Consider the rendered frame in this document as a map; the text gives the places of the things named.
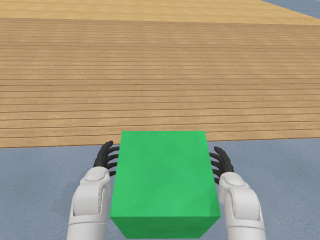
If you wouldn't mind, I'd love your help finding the robot right forearm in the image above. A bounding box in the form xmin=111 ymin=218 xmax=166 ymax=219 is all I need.
xmin=218 ymin=172 xmax=267 ymax=240

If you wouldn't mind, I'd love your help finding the carton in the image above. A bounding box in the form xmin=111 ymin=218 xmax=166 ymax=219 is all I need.
xmin=109 ymin=131 xmax=221 ymax=239

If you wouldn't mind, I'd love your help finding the robot right hand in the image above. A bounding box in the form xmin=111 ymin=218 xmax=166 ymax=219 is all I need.
xmin=209 ymin=146 xmax=234 ymax=185

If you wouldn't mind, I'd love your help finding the robot left hand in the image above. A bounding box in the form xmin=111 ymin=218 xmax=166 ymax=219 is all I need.
xmin=93 ymin=140 xmax=120 ymax=177

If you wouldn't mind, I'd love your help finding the robot left forearm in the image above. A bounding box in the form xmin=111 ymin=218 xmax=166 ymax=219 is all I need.
xmin=66 ymin=166 xmax=111 ymax=240

